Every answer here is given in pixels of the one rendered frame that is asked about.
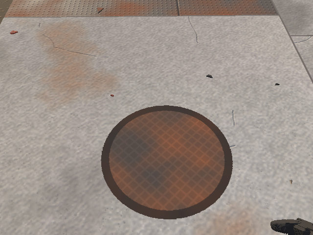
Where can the robot right hand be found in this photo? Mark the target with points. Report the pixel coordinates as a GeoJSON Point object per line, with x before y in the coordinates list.
{"type": "Point", "coordinates": [293, 227]}

